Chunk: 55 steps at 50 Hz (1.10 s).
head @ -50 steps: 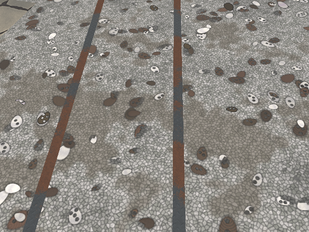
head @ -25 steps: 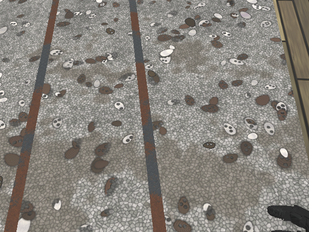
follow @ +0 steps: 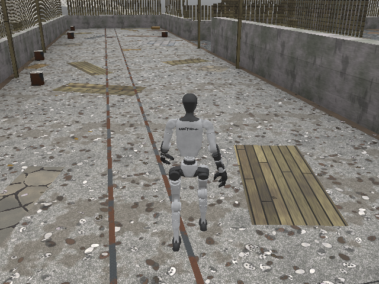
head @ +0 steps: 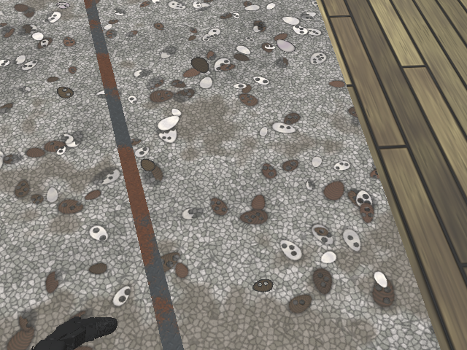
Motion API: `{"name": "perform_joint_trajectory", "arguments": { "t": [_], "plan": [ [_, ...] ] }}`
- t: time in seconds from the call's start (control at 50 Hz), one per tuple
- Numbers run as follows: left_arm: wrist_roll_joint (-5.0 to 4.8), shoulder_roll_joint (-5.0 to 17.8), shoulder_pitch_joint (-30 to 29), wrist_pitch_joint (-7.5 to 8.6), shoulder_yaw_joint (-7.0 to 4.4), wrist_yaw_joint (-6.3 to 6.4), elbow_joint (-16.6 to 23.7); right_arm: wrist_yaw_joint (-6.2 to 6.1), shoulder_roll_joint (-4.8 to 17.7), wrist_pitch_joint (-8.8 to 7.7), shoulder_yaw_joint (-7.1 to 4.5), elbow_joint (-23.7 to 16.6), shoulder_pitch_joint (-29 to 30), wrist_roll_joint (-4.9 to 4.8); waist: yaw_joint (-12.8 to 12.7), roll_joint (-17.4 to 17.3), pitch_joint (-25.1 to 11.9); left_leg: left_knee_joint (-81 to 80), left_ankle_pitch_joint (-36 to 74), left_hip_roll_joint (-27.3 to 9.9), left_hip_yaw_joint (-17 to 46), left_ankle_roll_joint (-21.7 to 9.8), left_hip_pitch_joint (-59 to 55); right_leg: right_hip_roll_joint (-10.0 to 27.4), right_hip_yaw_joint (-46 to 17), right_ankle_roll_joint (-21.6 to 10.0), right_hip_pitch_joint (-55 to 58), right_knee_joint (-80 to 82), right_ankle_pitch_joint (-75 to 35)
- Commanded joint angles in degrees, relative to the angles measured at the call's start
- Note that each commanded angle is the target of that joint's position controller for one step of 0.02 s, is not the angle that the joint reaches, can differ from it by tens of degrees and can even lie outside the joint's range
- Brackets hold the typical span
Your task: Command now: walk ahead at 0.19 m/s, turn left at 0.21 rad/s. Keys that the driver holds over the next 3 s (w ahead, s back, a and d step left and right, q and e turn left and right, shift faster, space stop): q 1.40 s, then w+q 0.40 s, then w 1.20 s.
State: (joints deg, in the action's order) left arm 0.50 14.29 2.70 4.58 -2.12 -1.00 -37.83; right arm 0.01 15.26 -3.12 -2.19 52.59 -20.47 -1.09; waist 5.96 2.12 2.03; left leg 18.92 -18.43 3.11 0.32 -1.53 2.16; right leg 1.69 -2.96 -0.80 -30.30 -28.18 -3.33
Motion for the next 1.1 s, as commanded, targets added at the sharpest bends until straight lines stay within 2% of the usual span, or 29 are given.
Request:
{"name": "perform_joint_trajectory", "arguments": {
  "t": [0.02, 0.04, 0.06, 0.08, 0.1, 0.14, 0.18, 0.26, 0.32, 0.4, 0.42, 0.44, 0.46, 0.48, 0.5, 0.52, 0.54, 0.58, 0.68, 0.82, 0.88, 0.9, 0.92, 0.94, 0.96, 0.98, 1.02, 1.06, 1.1],
  "plan": [
    [1.07, 9.62, 8.34, 1.28, -3.41, 0.66, 1.26, -0.61, 9.66, 0.04, -2.00, -3.75, 2.85, -0.02, -7.81, -5.31, -7.71, 12.36, 35.44, -8.93, 7.29, -3.28, 4.88, 0.51, 0.11, -3.23, 20.06, 5.71, -14.66],
    [2.42, 13.79, 14.10, 1.05, -4.21, 1.45, 1.18, -0.45, 6.41, -0.57, -0.88, -6.01, 2.56, 1.45, -9.07, 2.09, -15.64, 26.75, 16.56, -4.40, 5.18, -0.32, 16.75, 12.02, -8.67, -7.97, 37.05, -1.21, -40.48],
    [2.05, 13.62, 15.18, -0.36, -4.03, 1.50, 1.49, -0.24, 2.57, -0.61, 0.54, -4.85, -6.80, 0.62, -7.40, 14.36, -25.42, 44.37, -22.99, 0.58, 3.00, 2.74, 29.21, 26.25, -21.53, -18.22, 49.38, -2.98, -50.15],
    [0.89, 9.92, 15.24, -1.65, -3.28, 1.45, 2.24, -0.13, 8.80, 0.11, -1.04, -3.82, -6.44, -0.30, -9.10, 8.43, -27.29, 50.45, -24.38, -1.91, 6.71, 3.45, 30.64, 23.94, -21.44, -17.74, 45.80, -1.01, -38.08],
    [0.14, 8.49, 11.80, -2.31, -2.78, 1.66, 2.43, -0.40, 10.04, 1.08, -1.92, -5.21, -1.78, -1.12, -8.48, 6.23, -20.39, 52.91, -20.65, -3.52, 4.96, 4.25, 34.79, 20.99, -16.89, -15.86, 40.18, 1.77, -26.33],
    [-0.16, 6.62, 4.99, -2.97, -2.11, 1.98, 2.05, -1.62, 8.59, 3.93, -2.38, -5.71, 0.94, -0.44, -5.77, 4.09, -11.08, 50.07, -13.98, -6.68, 3.57, 6.06, 33.28, 16.80, -10.80, -13.08, 25.12, 8.29, -6.10],
    [1.19, 7.87, 0.81, -2.97, -2.63, 1.95, 1.57, -2.37, 6.32, 6.15, -2.30, -6.40, -0.52, 0.03, -3.32, 6.82, -7.17, 47.45, -8.99, -6.37, 0.93, 6.98, 25.82, 14.20, -4.88, -12.69, 12.77, 13.40, 2.82],
    [0.86, 8.46, -1.27, -2.59, -3.10, 2.65, 0.34, -1.89, 5.32, 6.66, -2.31, -9.00, 2.27, 0.72, -3.45, 5.95, -7.87, 36.81, -2.39, -7.72, -0.08, 5.38, 21.42, 14.90, 0.67, -12.95, 11.44, 14.27, 3.97],
    [0.24, 10.04, -0.53, -3.25, -3.64, 3.08, -1.04, -0.80, 6.34, 6.62, -2.50, -10.93, 5.09, 0.71, -4.39, 5.60, -8.80, 30.56, -0.41, -7.85, -1.16, 3.83, 18.89, 16.80, 1.60, -12.66, 14.06, 13.62, 5.22],
    [-1.55, 10.55, -0.29, -4.49, -3.95, 3.01, -2.90, 0.28, 7.42, 6.65, -3.54, -10.87, 2.70, 0.93, -2.56, 3.97, -8.03, 15.95, 4.74, -4.92, -4.49, -0.28, 10.75, 15.51, 5.06, -7.59, 14.28, 6.96, 12.36],
    [-1.69, 8.72, 2.12, -4.90, -3.67, 2.92, -4.22, 0.05, 9.02, 6.59, -4.23, -10.55, 1.19, 1.37, -2.51, -0.31, -6.13, 9.54, 8.68, -5.13, -1.18, -2.54, 7.80, 12.54, 7.98, -3.61, 10.91, 0.25, 18.01],
    [0.03, 5.41, 4.59, -5.21, -2.92, 2.54, -3.89, -1.11, 15.54, 6.45, -5.71, -11.87, 1.03, 1.44, -4.91, -17.83, -3.92, 1.64, 23.89, -18.45, 18.27, -8.31, 3.49, 4.47, 14.78, 3.03, -0.66, -17.52, 30.92],
    [0.64, 6.57, -0.52, -5.06, -3.23, 3.03, -1.11, -0.97, 18.82, 5.59, -5.81, -14.16, 2.92, 2.93, -3.38, -21.11, -2.64, -1.92, 27.21, -25.50, 30.30, -17.88, 7.02, -2.55, 7.14, 4.76, -9.57, -29.58, 42.04],
    [0.17, 8.29, -3.39, -5.08, -3.79, 3.38, -0.73, -0.56, 16.83, 4.25, -5.45, -14.38, 3.52, 3.84, -2.18, -14.81, -4.05, -3.13, 20.97, -23.29, 27.73, -17.61, 8.54, -1.68, 1.52, 3.60, -9.83, -35.51, 39.14],
    [-0.41, 8.73, -2.19, -5.29, -4.22, 3.68, -1.38, -0.64, 15.43, 3.28, -5.16, -14.62, 6.25, 2.97, -4.15, -12.09, -3.67, -2.59, 17.34, -20.16, 23.45, -14.10, 8.43, -0.72, -0.04, 2.65, -10.11, -36.41, 33.37],
    [-0.13, 8.80, -0.20, -5.53, -4.57, 4.23, -2.99, -0.91, 13.33, 3.08, -4.69, -15.21, 9.20, 1.61, -5.53, -9.50, -4.26, -1.69, 15.21, -17.95, 20.68, -11.10, 7.93, -0.04, -0.63, 2.69, -9.89, -36.06, 29.38],
    [0.30, 9.19, 0.48, -5.62, -4.81, 4.54, -3.49, -1.26, 11.84, 3.14, -4.11, -15.66, 10.71, 0.81, -6.02, -10.29, -4.55, -1.12, 17.58, -16.95, 19.07, -10.10, 8.38, -0.14, -0.63, 3.17, -8.86, -36.31, 26.79],
    [-0.04, 8.44, 1.43, -5.15, -4.83, 4.27, -3.70, -1.91, 10.36, 3.37, -3.48, -16.06, 10.10, 0.97, -6.48, -9.82, -6.92, -0.09, 22.72, -15.15, 17.40, -10.08, 7.19, -1.34, -0.66, 3.94, -6.41, -37.14, 23.59],
    [-0.65, 6.42, -0.92, -4.34, -3.83, 3.66, -2.98, -2.85, 11.86, 4.07, -4.23, -16.61, 7.81, 0.58, -4.66, -9.91, -7.63, 1.50, 21.86, -14.22, 19.67, -10.58, 2.17, -2.36, -1.86, 5.54, -5.00, -22.83, 21.64],
    [-1.32, 7.94, 0.55, -3.12, -3.83, 2.01, -3.25, -1.96, 12.78, 5.19, -4.81, -18.46, 10.31, 0.42, -4.42, -11.61, -7.28, 3.12, 23.69, -13.19, 27.36, -11.58, 5.90, -4.32, -2.45, 4.89, 5.83, -9.44, 24.46],
    [-1.33, 8.32, 4.69, -2.38, -4.13, 1.24, -4.32, -2.07, 12.37, 5.77, -4.70, -19.34, 12.98, -0.55, -7.14, -11.15, -7.98, 6.29, 24.69, -10.43, 28.54, -8.94, 6.77, -4.43, -1.37, 3.22, 13.97, 4.57, 16.47],
    [-1.01, 9.60, 6.59, -2.34, -4.61, 1.24, -4.98, -2.28, 11.37, 5.92, -4.43, -19.72, 13.08, -0.72, -7.63, -9.76, -8.42, 8.39, 18.92, -8.18, 27.16, -6.49, 10.38, -1.53, -2.28, 1.99, 20.04, 9.17, 9.96],
    [-0.02, 13.24, 7.45, -2.72, -5.36, 1.58, -4.67, -2.19, 8.50, 5.91, -3.68, -19.88, 10.77, -0.10, -6.10, -0.32, -9.84, 18.05, 3.46, -3.14, 21.04, -3.29, 17.90, 9.18, -11.26, -2.04, 27.19, 10.23, 4.92],
    [1.40, 16.83, 5.87, -3.35, -5.90, 1.73, -4.53, -1.94, 8.18, 5.40, -3.82, -21.21, 8.40, -0.40, -3.33, 14.05, -7.03, 27.87, -17.48, 6.16, 10.44, 0.21, 30.24, 19.34, -23.99, -11.72, 28.13, 10.97, -7.73],
    [1.75, 13.70, 3.99, -3.14, -5.20, 1.84, -3.06, -1.84, 13.44, 4.84, -5.31, -20.17, 7.98, 0.67, -4.49, 10.23, -6.41, 41.33, -18.22, 1.50, 9.79, 2.92, 32.12, 23.34, -25.30, -16.39, 24.95, 11.30, -7.75],
    [1.33, 10.45, 1.19, -3.11, -4.23, 2.19, -1.96, -1.65, 15.50, 5.00, -6.33, -18.83, 7.60, 0.16, -3.75, 6.18, -5.47, 46.14, -14.08, 0.23, 9.64, 3.71, 31.36, 19.46, -19.18, -14.35, 23.08, 10.66, -5.11],
    [-0.26, 8.32, -1.23, -3.36, -3.46, 2.72, -1.45, -1.80, 12.77, 6.21, -6.01, -17.44, 6.74, 0.33, -3.77, 5.10, -3.29, 50.61, -7.65, -0.42, 8.38, 5.80, 33.25, 13.58, -10.82, -10.53, 23.01, 9.85, -1.17],
    [-0.13, 8.90, 0.58, -3.92, -3.31, 3.28, -1.88, -1.33, 10.01, 6.46, -5.10, -18.62, 8.40, -0.23, -5.06, 5.78, -2.32, 49.18, -4.71, -1.19, 5.31, 7.00, 33.72, 11.64, -5.92, -10.80, 23.23, 10.38, -3.31],
    [0.27, 9.94, 3.57, -4.50, -3.64, 3.69, -2.33, -1.09, 8.70, 6.17, -4.43, -20.59, 11.82, -0.58, -7.49, 6.82, -3.04, 43.45, -3.65, -2.70, 3.49, 7.81, 35.26, 12.55, -4.67, -11.86, 27.87, 10.40, -5.03]
  ]
}}
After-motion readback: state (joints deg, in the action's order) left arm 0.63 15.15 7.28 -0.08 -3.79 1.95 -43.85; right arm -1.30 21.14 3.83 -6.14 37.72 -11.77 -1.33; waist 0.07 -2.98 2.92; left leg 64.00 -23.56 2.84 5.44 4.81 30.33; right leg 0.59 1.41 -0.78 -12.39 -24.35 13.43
